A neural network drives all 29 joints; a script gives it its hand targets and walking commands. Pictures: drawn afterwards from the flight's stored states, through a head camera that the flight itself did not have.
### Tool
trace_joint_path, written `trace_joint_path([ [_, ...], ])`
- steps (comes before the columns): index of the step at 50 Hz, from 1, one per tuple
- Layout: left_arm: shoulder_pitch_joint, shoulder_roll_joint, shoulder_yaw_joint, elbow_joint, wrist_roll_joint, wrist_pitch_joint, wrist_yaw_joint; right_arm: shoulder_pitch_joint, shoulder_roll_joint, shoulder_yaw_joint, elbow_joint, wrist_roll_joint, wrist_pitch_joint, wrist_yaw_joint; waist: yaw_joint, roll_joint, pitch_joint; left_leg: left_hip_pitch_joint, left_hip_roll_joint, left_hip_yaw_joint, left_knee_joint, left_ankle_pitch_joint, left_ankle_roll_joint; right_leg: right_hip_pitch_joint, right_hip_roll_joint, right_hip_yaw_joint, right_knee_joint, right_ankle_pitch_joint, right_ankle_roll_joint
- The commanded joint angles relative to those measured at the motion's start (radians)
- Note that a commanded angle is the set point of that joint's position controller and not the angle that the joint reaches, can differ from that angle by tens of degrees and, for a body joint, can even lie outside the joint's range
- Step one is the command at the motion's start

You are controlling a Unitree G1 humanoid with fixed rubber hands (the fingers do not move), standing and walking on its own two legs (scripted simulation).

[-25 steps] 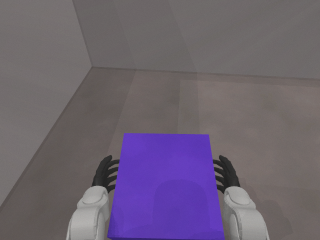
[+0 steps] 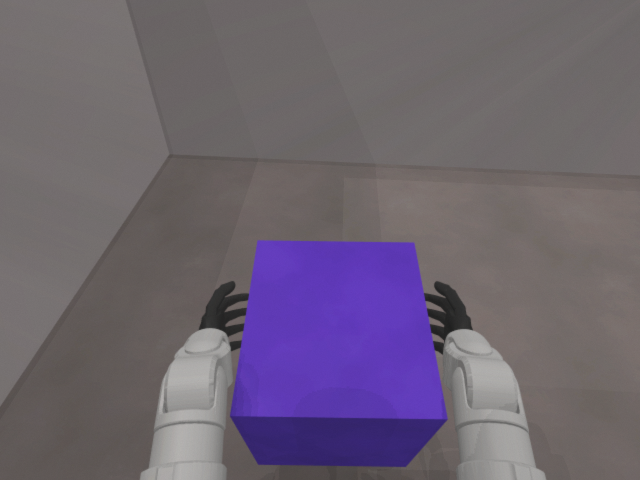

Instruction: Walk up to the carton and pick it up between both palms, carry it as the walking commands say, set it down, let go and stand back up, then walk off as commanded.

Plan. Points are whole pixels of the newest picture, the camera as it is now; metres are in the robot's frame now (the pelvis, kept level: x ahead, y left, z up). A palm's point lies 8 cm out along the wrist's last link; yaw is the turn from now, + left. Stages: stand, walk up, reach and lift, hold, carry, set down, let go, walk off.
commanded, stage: hold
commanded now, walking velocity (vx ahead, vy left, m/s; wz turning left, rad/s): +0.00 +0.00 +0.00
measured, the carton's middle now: (333, 357) +0.30 +0.02 -0.03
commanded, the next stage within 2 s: set down in 0.10 s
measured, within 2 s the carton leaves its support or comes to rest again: neither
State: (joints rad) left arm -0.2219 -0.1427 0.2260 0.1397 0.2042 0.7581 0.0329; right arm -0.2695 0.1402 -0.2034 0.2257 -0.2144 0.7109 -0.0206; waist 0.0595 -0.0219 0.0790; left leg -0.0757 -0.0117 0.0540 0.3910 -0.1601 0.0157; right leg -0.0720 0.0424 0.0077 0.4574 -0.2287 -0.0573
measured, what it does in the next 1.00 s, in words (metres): stands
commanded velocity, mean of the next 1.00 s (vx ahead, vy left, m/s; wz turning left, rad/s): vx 0.00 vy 0.00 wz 0.00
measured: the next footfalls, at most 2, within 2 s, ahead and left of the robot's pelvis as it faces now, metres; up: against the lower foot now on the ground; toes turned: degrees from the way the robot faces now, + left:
none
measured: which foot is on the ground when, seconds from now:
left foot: down 0.00-1.00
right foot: down 0.00-1.00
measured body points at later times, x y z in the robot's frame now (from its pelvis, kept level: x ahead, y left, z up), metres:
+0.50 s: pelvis +0.01 +0.00 -0.01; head -0.01 -0.01 +0.44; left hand +0.30 +0.18 +0.00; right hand +0.33 -0.13 +0.00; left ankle +0.05 +0.11 -0.74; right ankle +0.03 -0.08 -0.74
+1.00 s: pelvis -0.02 +0.00 -0.04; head +0.10 +0.01 +0.39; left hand +0.32 +0.19 -0.08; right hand +0.36 -0.12 -0.08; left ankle +0.05 +0.11 -0.74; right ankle +0.03 -0.08 -0.74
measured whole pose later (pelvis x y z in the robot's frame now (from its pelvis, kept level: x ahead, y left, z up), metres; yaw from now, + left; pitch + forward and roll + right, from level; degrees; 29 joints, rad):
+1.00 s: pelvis -0.02 +0.00 -0.04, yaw +1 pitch +12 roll +1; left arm -0.48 -0.19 0.48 0.46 0.33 0.33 -0.02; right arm -0.54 0.16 -0.43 0.57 -0.34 0.29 0.02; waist 0.04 -0.01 0.05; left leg -0.73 0.00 0.03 0.78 -0.25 0.02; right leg -0.71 0.04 -0.03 0.81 -0.32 -0.06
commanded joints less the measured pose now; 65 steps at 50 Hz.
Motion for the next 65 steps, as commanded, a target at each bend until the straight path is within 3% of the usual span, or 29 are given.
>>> trace_joint_path([
  [1, -0.504, -0.829, -0.567, -0.018, -0.218, -0.023, -0.206, -0.499, 0.849, 0.561, -0.028, 0.223, -0.024, 0.222, 0.004, 0.025, -0.213, 0.144, -0.021, -0.149, -0.059, -0.034, 0.022, -0.118, -0.007, 0.145, -0.135, -0.035, -0.011],
  [5, -0.501, -0.852, -0.570, -0.009, -0.216, -0.022, -0.227, -0.490, 0.880, 0.558, -0.022, 0.219, -0.019, 0.231, -0.002, 0.017, -0.215, 0.156, -0.026, -0.144, -0.060, -0.002, 0.018, -0.115, -0.011, 0.149, -0.150, -0.012, -0.007],
  [6, -0.513, -0.867, -0.501, 0.034, -0.152, -0.007, -0.219, -0.516, 0.868, 0.529, 0.034, 0.179, -0.021, 0.237, 0.030, 0.039, -0.217, 0.144, -0.025, -0.156, -0.023, 0.051, 0.018, -0.077, -0.029, 0.144, -0.122, 0.014, -0.008],
  [10, -0.532, -0.916, -0.486, 0.091, -0.146, -0.038, -0.243, -0.521, 0.905, 0.475, 0.078, 0.156, -0.052, 0.242, -0.008, 0.020, -0.228, 0.146, -0.027, -0.162, 0.011, 0.083, 0.018, -0.112, -0.027, 0.142, -0.100, 0.050, -0.007],
  [13, -0.542, -0.922, -0.458, 0.139, -0.136, -0.063, -0.252, -0.514, 0.911, 0.432, 0.124, 0.132, -0.073, 0.244, -0.020, 0.024, -0.239, 0.112, -0.024, -0.162, 0.026, 0.103, 0.018, -0.108, -0.020, 0.135, -0.077, 0.087, -0.003],
  [21, -0.561, -0.900, -0.377, 0.242, -0.096, -0.155, -0.257, -0.536, 0.927, 0.373, 0.228, 0.099, -0.149, 0.242, 0.002, 0.012, -0.278, 0.019, -0.027, -0.153, 0.065, 0.119, 0.026, -0.123, -0.018, 0.140, -0.032, 0.119, 0.007],
  [31, -0.643, -0.855, -0.292, 0.344, -0.037, -0.297, -0.255, -0.600, 0.923, 0.292, 0.359, 0.037, -0.284, 0.229, 0.001, 0.009, -0.346, -0.134, -0.038, -0.145, 0.168, 0.091, 0.032, -0.273, -0.007, 0.144, 0.059, 0.073, 0.009],
  [46, -0.753, -0.863, -0.273, 0.379, -0.001, -0.445, -0.246, -0.712, 0.881, 0.256, 0.423, -0.012, -0.427, 0.239, -0.010, 0.010, -0.538, -0.340, -0.065, -0.136, 0.320, 0.047, 0.027, -0.457, 0.036, 0.120, 0.221, 0.049, 0.007],
  [65, -0.882, -0.915, -0.324, 0.386, -0.022, -0.470, -0.263, -0.833, 0.891, 0.312, 0.420, 0.025, -0.457, 0.277, -0.021, 0.004, -0.821, -0.604, -0.101, -0.125, 0.562, 0.068, 0.003, -0.777, 0.074, 0.085, 0.466, 0.060, 0.022],
])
